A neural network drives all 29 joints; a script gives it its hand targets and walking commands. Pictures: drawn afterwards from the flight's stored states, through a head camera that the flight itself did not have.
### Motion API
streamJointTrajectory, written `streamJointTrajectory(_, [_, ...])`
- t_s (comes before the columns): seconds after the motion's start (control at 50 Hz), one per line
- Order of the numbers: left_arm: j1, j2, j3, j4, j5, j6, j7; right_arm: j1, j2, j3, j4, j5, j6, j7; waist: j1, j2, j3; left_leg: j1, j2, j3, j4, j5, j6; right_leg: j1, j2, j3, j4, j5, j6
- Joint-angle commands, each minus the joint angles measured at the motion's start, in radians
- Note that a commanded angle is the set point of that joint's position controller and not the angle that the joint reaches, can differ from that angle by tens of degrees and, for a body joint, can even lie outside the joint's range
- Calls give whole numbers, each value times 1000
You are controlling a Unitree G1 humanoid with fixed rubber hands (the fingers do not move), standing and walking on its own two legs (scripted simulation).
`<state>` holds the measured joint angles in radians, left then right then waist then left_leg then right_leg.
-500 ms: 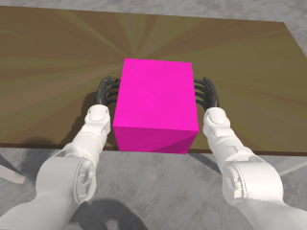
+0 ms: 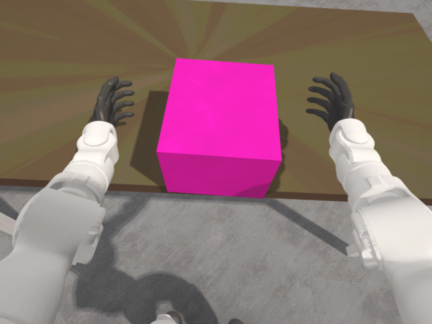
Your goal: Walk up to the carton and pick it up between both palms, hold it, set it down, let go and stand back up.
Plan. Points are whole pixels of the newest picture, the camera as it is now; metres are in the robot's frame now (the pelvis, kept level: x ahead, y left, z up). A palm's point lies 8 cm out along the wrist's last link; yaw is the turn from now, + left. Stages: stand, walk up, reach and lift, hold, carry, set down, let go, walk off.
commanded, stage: set down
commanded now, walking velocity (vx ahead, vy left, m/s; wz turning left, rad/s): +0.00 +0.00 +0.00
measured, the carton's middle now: (220, 128) +0.49 +0.02 +0.03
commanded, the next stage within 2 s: none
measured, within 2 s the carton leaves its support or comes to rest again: neither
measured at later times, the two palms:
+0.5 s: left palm (87, 72) +0.46 +0.24 +0.17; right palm (368, 78) +0.48 -0.20 +0.19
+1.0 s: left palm (80, 137) +0.38 +0.25 +0.11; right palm (344, 138) +0.42 -0.18 +0.12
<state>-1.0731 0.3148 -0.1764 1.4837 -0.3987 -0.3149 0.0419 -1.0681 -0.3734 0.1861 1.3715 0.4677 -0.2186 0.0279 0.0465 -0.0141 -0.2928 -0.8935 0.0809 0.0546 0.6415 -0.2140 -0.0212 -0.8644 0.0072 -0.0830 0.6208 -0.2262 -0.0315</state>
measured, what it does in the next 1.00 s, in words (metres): stands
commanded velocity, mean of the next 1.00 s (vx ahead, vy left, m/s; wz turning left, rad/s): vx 0.00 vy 0.00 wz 0.00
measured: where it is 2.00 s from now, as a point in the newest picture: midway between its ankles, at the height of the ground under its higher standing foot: outside the picture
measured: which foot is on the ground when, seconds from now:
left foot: down 0.00-1.00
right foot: down 0.00-1.00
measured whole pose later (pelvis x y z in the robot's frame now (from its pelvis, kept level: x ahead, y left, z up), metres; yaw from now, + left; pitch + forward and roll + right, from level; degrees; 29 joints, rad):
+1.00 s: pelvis +0.01 +0.00 +0.03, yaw +1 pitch +9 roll -1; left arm -0.59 0.29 0.06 0.74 -0.19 0.09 0.02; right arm -0.65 -0.31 0.08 0.89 0.40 -0.03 -0.03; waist 0.03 -0.01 -0.11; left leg -0.40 0.06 0.03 0.41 -0.16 -0.03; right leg -0.36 0.02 -0.07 0.37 -0.16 -0.02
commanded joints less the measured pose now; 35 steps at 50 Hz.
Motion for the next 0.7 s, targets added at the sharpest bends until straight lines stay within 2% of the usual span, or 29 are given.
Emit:
streamJointTrajectory(0.0, [-471, 180, 47, -237, 12, 20, 5, -494, -145, -34, -192, 2, 4, -6, 12, -51, -738, 227, -71, 2, -2, 231, 3, 514, 1, 85, 17, 403, 74])
streamJointTrajectory(0.06, [-474, 193, 88, -290, 39, 70, 7, -499, -167, -59, -208, -14, 28, -24, -1, -50, -746, 267, -75, 2, -13, 268, -2, 548, 10, 77, 11, 470, 80])
streamJointTrajectory(0.12, [-459, 179, 119, -313, 80, 116, 7, -480, -177, -89, -176, -27, 45, -38, -11, -7, -703, 373, -71, -1, -33, 326, -18, 516, 22, 60, -27, 476, 78])
streamJointTrajectory(0.22, [-458, 155, 142, -370, 113, 189, 16, -469, -204, -118, -184, -43, 71, -36, -19, 45, -628, 600, -58, -13, -67, 417, -44, 414, 48, 18, -118, 409, 61])
streamJointTrajectory(0.3, [-471, 154, 133, -395, 111, 242, 26, -490, -220, -116, -207, -36, 111, -21, -7, 59, -571, 675, -49, -22, -105, 401, -43, 398, 52, 12, -174, 343, 50])
streamJointTrajectory(0.36, [-476, 162, 121, -401, 95, 280, 32, -499, -224, -92, -213, -10, 156, -4, 10, 43, -516, 687, -45, -27, -135, 353, -28, 408, 49, 19, -202, 289, 47])
streamJointTrajectory(0.46, [-460, 184, 118, -400, 81, 330, 20, -499, -219, -48, -238, 23, 211, 9, 26, -7, -447, 641, -50, -29, -176, 307, 4, 503, 35, 38, -216, 306, 59])
streamJointTrajectory(0.6, [-340, 197, 179, -447, 131, 345, -20, -389, -194, -6, -270, 46, 223, -8, 30, -49, -405, 604, -64, -23, -205, 358, 23, 685, 20, 65, -204, 471, 82])
streamJointTrajectory(0.68, [-200, 174, 229, -549, 192, 340, -42, -259, -173, -6, -323, 41, 188, -30, 24, -28, -377, 655, -73, -17, -212, 433, 15, 750, 24, 67, -206, 547, 89])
